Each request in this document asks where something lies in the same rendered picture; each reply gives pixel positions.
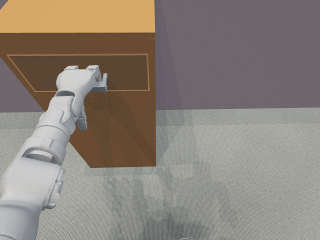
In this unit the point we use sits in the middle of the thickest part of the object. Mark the robot left hand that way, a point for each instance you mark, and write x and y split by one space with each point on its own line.
81 80

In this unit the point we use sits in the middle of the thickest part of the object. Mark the handle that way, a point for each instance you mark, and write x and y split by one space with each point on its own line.
101 86

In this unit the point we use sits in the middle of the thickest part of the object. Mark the cabinet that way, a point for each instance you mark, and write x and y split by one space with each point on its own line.
121 124

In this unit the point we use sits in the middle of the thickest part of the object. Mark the robot left forearm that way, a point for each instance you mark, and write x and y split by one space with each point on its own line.
52 134

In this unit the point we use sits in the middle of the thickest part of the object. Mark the drawer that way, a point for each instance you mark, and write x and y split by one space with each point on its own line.
125 71

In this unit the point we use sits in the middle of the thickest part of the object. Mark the robot left upper arm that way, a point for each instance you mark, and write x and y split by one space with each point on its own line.
32 186

